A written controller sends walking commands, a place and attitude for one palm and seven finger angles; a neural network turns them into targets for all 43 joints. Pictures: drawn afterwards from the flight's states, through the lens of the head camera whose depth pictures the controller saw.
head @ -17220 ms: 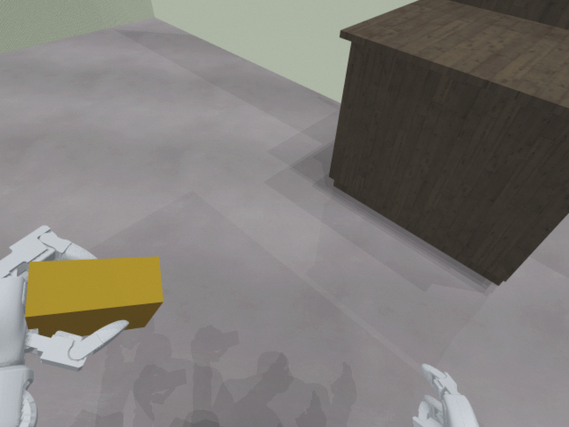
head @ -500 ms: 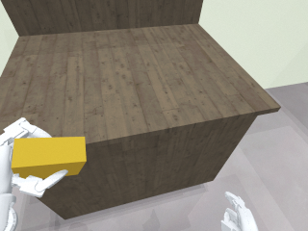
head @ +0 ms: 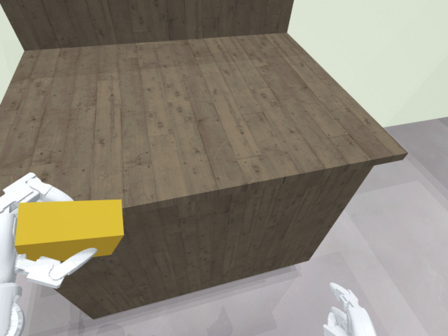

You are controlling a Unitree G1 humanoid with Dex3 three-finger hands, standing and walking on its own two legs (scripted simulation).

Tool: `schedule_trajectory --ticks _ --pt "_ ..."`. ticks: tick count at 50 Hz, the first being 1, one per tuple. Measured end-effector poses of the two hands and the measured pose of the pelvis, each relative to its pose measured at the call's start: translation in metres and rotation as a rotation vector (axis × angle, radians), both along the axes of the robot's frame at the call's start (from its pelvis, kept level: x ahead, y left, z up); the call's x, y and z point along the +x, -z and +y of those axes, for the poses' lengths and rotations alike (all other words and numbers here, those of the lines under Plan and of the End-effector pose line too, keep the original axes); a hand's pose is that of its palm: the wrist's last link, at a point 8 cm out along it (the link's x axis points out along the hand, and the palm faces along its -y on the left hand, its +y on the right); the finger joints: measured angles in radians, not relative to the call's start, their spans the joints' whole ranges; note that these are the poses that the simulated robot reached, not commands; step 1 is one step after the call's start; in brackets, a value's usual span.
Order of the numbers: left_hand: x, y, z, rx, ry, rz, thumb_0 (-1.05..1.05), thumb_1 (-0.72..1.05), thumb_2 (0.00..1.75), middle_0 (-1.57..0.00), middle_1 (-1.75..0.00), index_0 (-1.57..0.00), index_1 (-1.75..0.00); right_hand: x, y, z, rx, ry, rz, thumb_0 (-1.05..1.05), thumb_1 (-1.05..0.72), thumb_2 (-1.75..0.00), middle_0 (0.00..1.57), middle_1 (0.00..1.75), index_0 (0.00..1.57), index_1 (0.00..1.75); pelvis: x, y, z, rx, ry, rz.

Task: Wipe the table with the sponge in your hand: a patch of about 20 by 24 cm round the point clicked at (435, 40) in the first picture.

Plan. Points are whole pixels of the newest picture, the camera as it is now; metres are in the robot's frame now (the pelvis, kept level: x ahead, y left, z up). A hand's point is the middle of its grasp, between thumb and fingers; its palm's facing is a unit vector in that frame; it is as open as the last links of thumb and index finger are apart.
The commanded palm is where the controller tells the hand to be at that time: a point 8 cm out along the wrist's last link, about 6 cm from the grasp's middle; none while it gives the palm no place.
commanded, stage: shuffle to correct the standing spot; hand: left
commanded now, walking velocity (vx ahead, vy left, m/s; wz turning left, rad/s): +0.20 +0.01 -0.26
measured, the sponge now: (87, 231) +0.22 +0.22 +0.13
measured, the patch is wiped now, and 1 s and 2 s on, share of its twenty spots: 0.00 0.00 0.00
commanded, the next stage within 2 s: come to a stop and stand still in 0.44 s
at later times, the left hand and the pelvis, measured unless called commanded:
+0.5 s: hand (114, 164) +0.33 +0.21 +0.15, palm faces +0.29 -0.86 -0.42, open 9.6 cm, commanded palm +0.27 +0.25 +0.17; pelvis +0.08 -0.01 -0.02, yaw -7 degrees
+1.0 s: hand (146, 143) +0.37 +0.17 +0.16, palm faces +0.26 -0.87 -0.41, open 9.6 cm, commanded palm +0.33 +0.23 +0.17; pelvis +0.13 -0.03 -0.01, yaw -8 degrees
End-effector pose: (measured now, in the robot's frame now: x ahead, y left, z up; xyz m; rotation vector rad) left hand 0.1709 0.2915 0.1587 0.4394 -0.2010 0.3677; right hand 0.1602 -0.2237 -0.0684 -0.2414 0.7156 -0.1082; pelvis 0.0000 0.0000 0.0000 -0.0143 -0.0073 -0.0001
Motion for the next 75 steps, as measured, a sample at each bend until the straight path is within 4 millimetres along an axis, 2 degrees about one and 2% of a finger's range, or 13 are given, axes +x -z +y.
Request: schedule_trajectory --ticks 6,15,22,26,32,37,45,51,54,58,66,71,75 --pt "0.014 0.002 -0.009 0.009 -0.011 -0.020 0.01 -0.44 1.00 -0.81 -1.33 -0.79 -1.34 0.008 0.008 -0.006 0.016 0.022 -0.022 0.01 -0.90 -0.90 0.21 0.30 0.21 0.30 0.011 0.008 -0.007 0.018 0.026 0.000" --pt "0.059 0.002 -0.039 0.003 0.062 -0.085 0.01 -0.44 1.00 -0.81 -1.33 -0.79 -1.34 0.022 0.024 -0.034 0.012 0.063 0.032 0.01 -0.90 -0.90 0.21 0.30 0.21 0.30 0.040 0.017 -0.021 -0.005 0.051 0.015" --pt "0.100 -0.003 -0.034 0.069 0.147 -0.119 0.01 -0.45 1.00 -0.81 -1.33 -0.79 -1.34 0.038 0.024 -0.042 -0.029 0.127 0.039 0.01 -0.90 -0.90 0.20 0.30 0.20 0.30 0.068 0.024 -0.007 0.020 0.102 -0.001" --pt "0.130 -0.008 -0.036 0.095 0.167 -0.107 0.01 -0.45 1.00 -0.81 -1.33 -0.79 -1.34 0.048 0.025 -0.035 0.011 0.178 0.014 0.01 -0.91 -0.90 0.20 0.30 0.20 0.30 0.083 0.022 -0.007 0.045 0.129 -0.016" --pt "0.161 -0.022 -0.063 0.119 0.231 -0.086 0.01 -0.45 1.00 -0.81 -1.33 -0.79 -1.34 0.057 0.027 -0.026 0.075 0.189 0.031 0.01 -0.90 -0.90 0.20 0.30 0.20 0.30 0.111 0.012 -0.017 0.033 0.155 0.003" --pt "0.180 -0.022 -0.082 0.184 0.240 -0.072 0.01 -0.45 1.00 -0.81 -1.33 -0.79 -1.34 0.074 0.045 -0.038 0.103 0.176 0.042 0.01 -0.90 -0.90 0.21 0.30 0.20 0.30 0.130 0.022 -0.035 0.011 0.141 -0.022" --pt "0.180 -0.017 -0.084 0.123 0.195 -0.050 0.01 -0.45 1.00 -0.81 -1.33 -0.79 -1.34 0.098 0.027 -0.066 0.035 0.175 0.017 0.01 -0.91 -0.90 0.21 0.30 0.20 0.30 0.131 0.014 -0.038 0.033 0.155 -0.033" --pt "0.169 -0.012 -0.068 0.061 0.179 -0.084 0.01 -0.45 1.00 -0.81 -1.33 -0.79 -1.34 0.107 0.009 -0.070 -0.058 0.171 -0.015 0.01 -0.91 -0.90 0.20 0.30 0.20 0.30 0.134 0.016 -0.026 0.011 0.138 -0.033" --pt "0.177 -0.021 -0.044 0.150 0.178 -0.148 0.01 -0.45 1.00 -0.81 -1.33 -0.79 -1.34 0.107 0.006 -0.060 -0.092 0.135 -0.017 0.01 -0.91 -0.90 0.20 0.30 0.20 0.30 0.131 0.016 -0.020 0.008 0.146 -0.031" --pt "0.203 -0.023 -0.004 0.076 0.106 -0.206 0.01 -0.45 1.01 -0.81 -1.33 -0.79 -1.34 0.104 0.004 -0.035 -0.049 0.095 -0.037 0.01 -0.91 -0.90 0.20 0.30 0.20 0.30 0.127 0.014 -0.002 0.002 0.178 -0.043" --pt "0.213 -0.005 -0.024 0.036 0.309 -0.093 0.01 -0.44 1.01 -0.81 -1.33 -0.79 -1.34 0.095 0.001 0.025 0.069 0.149 -0.084 0.01 -0.90 -0.90 0.20 0.30 0.20 0.30 0.141 0.009 0.035 0.008 0.217 -0.025" --pt "0.222 -0.006 -0.005 0.095 0.305 -0.057 0.01 -0.44 1.01 -0.81 -1.33 -0.79 -1.34 0.094 0.011 0.045 0.086 0.132 -0.007 0.01 -0.90 -0.90 0.21 0.30 0.20 0.30 0.145 0.008 0.046 -0.012 0.209 -0.006" --pt "0.224 -0.012 0.011 0.104 0.255 -0.075 0.01 -0.44 1.01 -0.81 -1.33 -0.79 -1.34 0.098 0.013 0.048 0.076 0.123 0.017 0.01 -0.90 -0.90 0.21 0.30 0.21 0.30 0.148 0.008 0.052 -0.010 0.211 -0.002"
